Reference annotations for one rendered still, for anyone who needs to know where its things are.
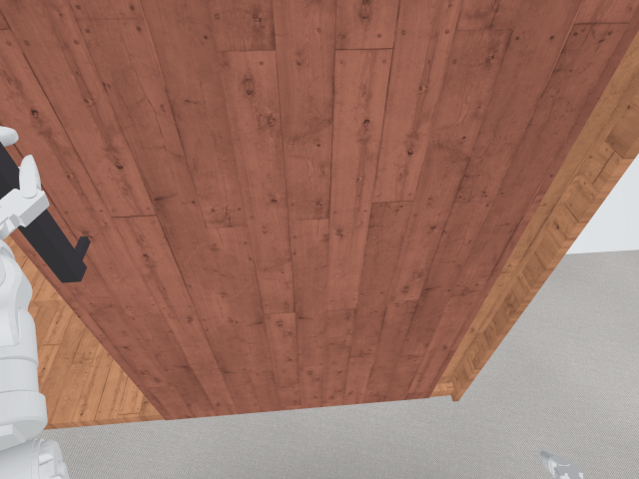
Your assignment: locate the wardrobe door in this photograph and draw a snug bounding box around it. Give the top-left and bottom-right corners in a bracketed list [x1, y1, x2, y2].
[437, 30, 639, 384]
[0, 0, 639, 420]

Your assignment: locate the robot left forearm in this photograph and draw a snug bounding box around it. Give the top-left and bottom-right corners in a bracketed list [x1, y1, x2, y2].
[0, 239, 48, 451]

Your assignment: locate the left robot hand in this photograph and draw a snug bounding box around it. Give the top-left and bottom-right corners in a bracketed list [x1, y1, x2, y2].
[0, 126, 49, 240]

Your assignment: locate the robot left upper arm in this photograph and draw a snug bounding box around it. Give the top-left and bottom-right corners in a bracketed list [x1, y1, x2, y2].
[0, 438, 70, 479]

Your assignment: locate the right robot hand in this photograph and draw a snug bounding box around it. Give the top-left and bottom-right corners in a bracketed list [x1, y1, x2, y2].
[540, 451, 583, 479]

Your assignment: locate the handle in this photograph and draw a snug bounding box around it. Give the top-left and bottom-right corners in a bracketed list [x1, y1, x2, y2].
[0, 142, 90, 282]

